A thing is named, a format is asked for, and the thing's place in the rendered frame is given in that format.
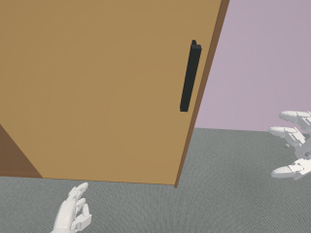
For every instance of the robot right hand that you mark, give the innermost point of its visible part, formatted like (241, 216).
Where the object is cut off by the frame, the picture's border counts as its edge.
(302, 166)

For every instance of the wardrobe door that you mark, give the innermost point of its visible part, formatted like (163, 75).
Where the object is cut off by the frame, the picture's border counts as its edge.
(91, 89)
(11, 157)

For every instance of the handle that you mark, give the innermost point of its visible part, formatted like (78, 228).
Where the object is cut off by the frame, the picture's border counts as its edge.
(194, 56)

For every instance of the robot left hand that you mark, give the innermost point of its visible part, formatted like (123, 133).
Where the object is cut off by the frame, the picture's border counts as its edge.
(67, 216)

